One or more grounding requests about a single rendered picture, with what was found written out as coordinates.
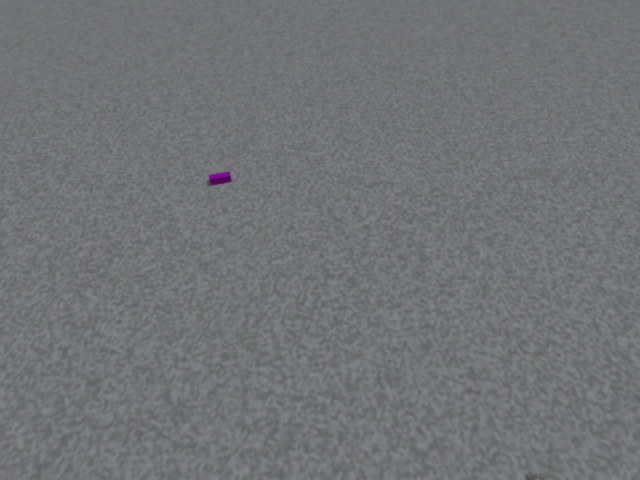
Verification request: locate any small box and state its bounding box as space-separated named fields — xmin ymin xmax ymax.
xmin=209 ymin=172 xmax=231 ymax=185

